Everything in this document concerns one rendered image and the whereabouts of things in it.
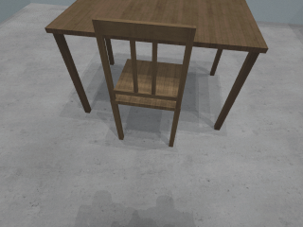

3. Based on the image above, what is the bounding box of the table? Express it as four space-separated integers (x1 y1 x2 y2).
45 0 269 131

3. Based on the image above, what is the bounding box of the chair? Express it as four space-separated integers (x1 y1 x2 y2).
92 17 197 148

